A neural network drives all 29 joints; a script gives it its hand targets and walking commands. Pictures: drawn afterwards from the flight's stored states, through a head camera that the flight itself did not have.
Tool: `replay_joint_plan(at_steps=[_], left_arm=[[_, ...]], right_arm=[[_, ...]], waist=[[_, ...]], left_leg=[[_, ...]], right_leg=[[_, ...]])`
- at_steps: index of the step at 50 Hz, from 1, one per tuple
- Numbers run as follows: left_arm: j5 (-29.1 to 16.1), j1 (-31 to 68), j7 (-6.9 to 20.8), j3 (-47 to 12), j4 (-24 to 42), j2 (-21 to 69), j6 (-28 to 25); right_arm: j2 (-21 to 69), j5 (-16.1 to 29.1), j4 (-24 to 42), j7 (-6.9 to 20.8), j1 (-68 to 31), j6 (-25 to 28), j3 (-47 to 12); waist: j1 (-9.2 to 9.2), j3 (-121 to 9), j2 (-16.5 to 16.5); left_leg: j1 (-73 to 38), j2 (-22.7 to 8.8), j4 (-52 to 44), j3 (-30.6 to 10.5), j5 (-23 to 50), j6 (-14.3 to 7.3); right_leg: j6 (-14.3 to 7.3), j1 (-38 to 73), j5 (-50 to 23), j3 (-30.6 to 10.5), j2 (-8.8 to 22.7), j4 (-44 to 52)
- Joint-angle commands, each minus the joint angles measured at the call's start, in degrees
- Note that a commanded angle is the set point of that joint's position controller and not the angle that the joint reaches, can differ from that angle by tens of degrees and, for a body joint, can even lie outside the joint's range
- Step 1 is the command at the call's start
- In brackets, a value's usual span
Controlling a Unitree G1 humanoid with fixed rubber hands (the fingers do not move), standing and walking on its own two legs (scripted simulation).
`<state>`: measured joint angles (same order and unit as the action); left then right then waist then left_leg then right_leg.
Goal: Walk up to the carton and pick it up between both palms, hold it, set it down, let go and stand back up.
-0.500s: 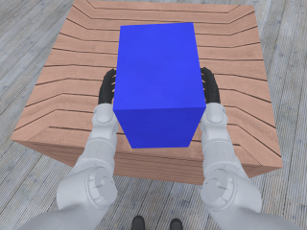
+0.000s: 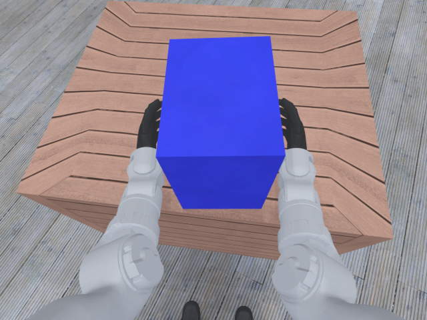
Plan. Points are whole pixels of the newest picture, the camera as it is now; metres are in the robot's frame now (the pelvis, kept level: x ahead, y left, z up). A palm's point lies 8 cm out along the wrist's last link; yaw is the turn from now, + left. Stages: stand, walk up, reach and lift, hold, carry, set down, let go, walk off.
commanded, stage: reach and lift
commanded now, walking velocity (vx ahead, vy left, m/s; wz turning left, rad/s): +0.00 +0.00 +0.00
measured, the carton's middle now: (220, 133) +0.46 -0.01 -0.01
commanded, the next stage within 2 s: none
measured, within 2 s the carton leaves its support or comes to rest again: leaves its support in 1.14 s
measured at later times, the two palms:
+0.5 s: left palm (149, 143) +0.43 +0.13 +0.02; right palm (293, 143) +0.42 -0.14 +0.02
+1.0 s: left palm (147, 149) +0.41 +0.13 +0.02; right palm (293, 147) +0.41 -0.14 +0.02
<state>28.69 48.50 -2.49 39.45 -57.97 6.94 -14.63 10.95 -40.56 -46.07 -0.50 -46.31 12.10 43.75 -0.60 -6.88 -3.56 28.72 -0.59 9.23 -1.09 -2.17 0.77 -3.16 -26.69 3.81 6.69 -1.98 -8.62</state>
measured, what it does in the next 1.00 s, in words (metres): stands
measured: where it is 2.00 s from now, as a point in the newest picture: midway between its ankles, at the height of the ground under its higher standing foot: outside the picture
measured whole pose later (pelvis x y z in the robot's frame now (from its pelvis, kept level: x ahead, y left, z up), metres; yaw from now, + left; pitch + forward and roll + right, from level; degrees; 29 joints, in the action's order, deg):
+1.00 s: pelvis +0.00 +0.01 +0.00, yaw -1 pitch +25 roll +0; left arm 20.3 45.3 -6.3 31.6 -61.2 5.6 -14.7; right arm 6.0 -31.1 -54.6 -3.6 -43.9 13.6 34.9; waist -0.6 -13.7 -2.5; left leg 32.6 -0.2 9.2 -0.3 -1.4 0.2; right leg -2.5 -31.3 3.1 5.7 -1.5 -9.6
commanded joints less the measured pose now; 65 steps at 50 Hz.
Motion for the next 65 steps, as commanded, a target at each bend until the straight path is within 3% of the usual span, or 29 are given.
replay_joint_plan(at_steps=[1, 5, 6, 13, 21, 23, 30, 33, 34, 35, 38, 42, 44, 46, 47, 50, 51, 55, 60, 62, 65], left_arm=[[2.30, 22.62, 4.48, -10.60, -2.70, 18.58, -1.51], [2.31, 22.58, 4.61, -10.34, -2.83, 19.42, -1.05], [2.86, 20.90, 4.61, -10.22, -2.69, 19.42, -0.78], [0.91, 21.92, 4.32, -11.88, -3.59, 19.41, -0.76], [1.15, 22.90, 3.77, -13.11, -2.78, 21.58, -1.90], [1.01, 23.61, 3.66, -13.22, -3.66, 21.53, -2.11], [-0.14, 25.27, 3.40, -16.21, -3.42, 24.86, -2.30], [-0.42, 23.81, 3.26, -17.09, -3.40, 25.76, -2.07], [-0.22, 24.90, 3.40, -17.40, -3.71, 25.46, -1.94], [-0.48, 24.71, 3.31, -17.66, -3.91, 26.49, -1.68], [-2.03, 24.24, 2.89, -18.67, -4.31, 26.54, -1.82], [-3.39, 24.72, 2.50, -21.23, -3.08, 27.18, -1.39], [-4.23, 25.99, 2.45, -22.34, -2.67, 27.08, -1.51], [-5.29, 27.55, 2.10, -22.97, -3.54, 27.60, -1.88], [-5.92, 28.37, 1.95, -23.77, -3.68, 27.68, -1.95], [-7.32, 28.45, 2.08, -25.04, -4.53, 28.65, -1.85], [-7.14, 28.66, 2.10, -24.89, -4.34, 28.35, -1.56], [-9.07, 31.56, 2.06, -28.20, -1.71, 29.79, -0.60], [-10.40, 32.98, 0.51, -30.42, 0.44, 30.07, 1.18], [-10.74, 34.46, 0.42, -31.10, 1.75, 29.74, 1.72], [-12.53, 36.85, 0.20, -32.12, 4.48, 28.23, 2.90]], right_arm=[[22.89, -0.81, -3.60, 3.44, -22.77, 1.34, -15.34], [23.36, -1.04, -4.47, 3.77, -22.68, 1.25, -15.85], [22.03, -1.04, -4.19, 3.80, -21.98, 1.57, -15.73], [22.03, -0.88, -5.64, 4.33, -21.60, 1.38, -15.51], [23.26, 0.70, -6.18, 4.58, -23.82, 3.41, -18.23], [23.08, 0.26, -7.72, 4.59, -24.34, 3.85, -18.39], [25.02, 1.79, -8.73, 4.49, -25.89, 5.29, -21.68], [24.43, 1.80, -9.18, 4.35, -24.90, 5.18, -21.41], [25.17, 1.95, -10.48, 4.41, -24.52, 4.92, -21.80], [25.34, 2.30, -10.47, 4.29, -25.26, 5.03, -21.86], [25.49, 3.40, -10.82, 4.35, -25.52, 5.19, -23.71], [23.86, 5.09, -9.99, 4.52, -26.26, 5.22, -25.52], [24.24, 6.26, -10.23, 4.68, -27.37, 5.37, -26.93], [24.75, 6.11, -10.21, 4.65, -29.18, 5.17, -27.53], [25.67, 6.59, -10.59, 4.71, -29.50, 5.27, -27.96], [26.49, 8.60, -12.14, 4.27, -29.74, 5.21, -30.61], [26.41, 9.14, -12.03, 4.34, -30.39, 5.30, -30.84], [26.48, 12.46, -12.43, 4.26, -31.71, 4.92, -33.34], [25.73, 14.30, -11.44, 5.54, -34.69, 3.83, -34.21], [24.90, 14.35, -11.51, 5.64, -35.43, 3.00, -33.90], [24.33, 15.81, -11.17, 5.69, -36.73, 0.76, -34.13]], waist=[[-0.60, -35.17, 4.44], [-0.43, -36.88, 5.21], [-1.14, -36.36, 4.24], [0.18, -36.93, 4.41], [-1.07, -39.39, 2.56], [-0.42, -39.64, 3.75], [-0.01, -41.86, 5.43], [-0.10, -43.01, 4.16], [1.07, -41.80, 5.00], [0.37, -41.92, 3.49], [-0.33, -44.16, 2.96], [0.46, -45.42, 3.91], [0.10, -46.95, 4.23], [0.80, -48.00, 4.76], [1.58, -48.56, 6.64], [1.08, -49.04, 6.01], [0.66, -48.67, 5.48], [1.94, -49.74, 4.53], [0.43, -51.37, 2.35], [1.14, -50.37, 3.54], [0.70, -50.53, 4.20]], left_leg=[[1.14, 0.98, 0.42, -1.08, 10.34, -2.35], [-1.67, 0.40, 0.70, -2.20, 14.01, -1.90], [-1.74, 0.64, 1.23, -1.96, 14.39, -1.70], [-3.58, 0.54, 1.26, -1.94, 11.69, -0.76], [-4.15, 0.52, 1.95, -1.68, 15.26, -1.10], [-2.02, 0.66, 1.31, -1.39, 13.96, -1.00], [-5.25, -0.11, 2.82, -2.55, 20.10, -1.03], [-6.14, -0.20, 2.89, -2.92, 19.91, -1.11], [-6.34, -0.17, 2.66, -2.93, 19.91, -1.08], [-6.21, -0.10, 2.52, -2.30, 20.22, -1.06], [-5.44, -0.21, 2.43, -2.39, 18.08, -1.02], [-7.14, -0.22, 3.75, -2.71, 19.26, -0.35], [-6.00, 0.09, 2.68, -2.50, 17.31, -1.08], [-5.99, 0.15, 2.66, -2.58, 17.89, -1.22], [-4.15, 0.19, 2.48, -2.44, 17.05, -1.72], [-2.64, 0.09, 2.74, -2.35, 16.21, -2.48], [-1.95, 0.34, 2.89, -1.97, 15.58, -2.60], [-6.78, -0.07, 4.27, -2.83, 19.23, -1.98], [-12.11, -0.52, 5.18, -3.11, 17.73, -1.01], [-13.05, -0.32, 5.30, -2.62, 16.76, -1.07], [-13.56, -0.19, 4.45, -2.67, 14.21, -1.48]], right_leg=[[5.63, 37.48, -38.80, -5.03, 3.37, -10.77], [5.30, 35.97, -40.60, -4.96, 3.20, -10.00], [5.18, 35.20, -41.06, -4.82, 3.11, -10.36], [4.88, 29.76, -33.29, -4.02, 2.50, -8.42], [4.63, 31.54, -38.68, -4.69, 2.71, -9.47], [4.74, 32.25, -38.87, -4.47, 2.71, -9.82], [4.43, 30.44, -41.65, -5.12, 2.49, -10.10], [4.39, 29.41, -40.68, -4.80, 2.18, -10.02], [4.15, 30.28, -41.33, -4.69, 2.30, -9.74], [4.54, 28.71, -41.77, -4.81, 2.22, -9.91], [4.44, 29.55, -39.48, -5.18, 2.33, -9.74], [4.11, 28.90, -40.28, -5.68, 1.99, -10.03], [4.72, 29.47, -39.37, -5.32, 2.10, -10.88], [5.00, 31.20, -40.75, -5.91, 2.09, -11.15], [5.38, 32.33, -42.45, -5.65, 1.97, -11.58], [5.61, 34.02, -45.14, -5.94, 2.76, -13.35], [5.86, 34.05, -44.39, -5.82, 2.57, -13.06], [4.91, 31.00, -43.27, -6.17, 2.31, -12.54], [4.70, 25.83, -33.89, -4.88, 1.22, -10.45], [4.44, 25.85, -32.40, -4.90, 1.11, -10.98], [4.47, 26.31, -30.21, -4.80, 0.67, -11.11]])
